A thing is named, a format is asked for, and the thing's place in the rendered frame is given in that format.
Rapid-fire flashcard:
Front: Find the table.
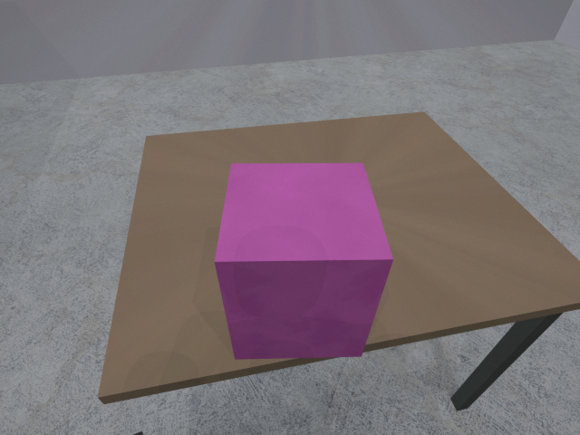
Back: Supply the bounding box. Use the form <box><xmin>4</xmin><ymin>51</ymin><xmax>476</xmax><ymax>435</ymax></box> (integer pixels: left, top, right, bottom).
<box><xmin>98</xmin><ymin>111</ymin><xmax>580</xmax><ymax>411</ymax></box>

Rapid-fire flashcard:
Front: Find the carton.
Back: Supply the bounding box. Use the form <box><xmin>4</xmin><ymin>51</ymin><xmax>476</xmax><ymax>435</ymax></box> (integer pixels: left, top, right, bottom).
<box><xmin>215</xmin><ymin>163</ymin><xmax>393</xmax><ymax>360</ymax></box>

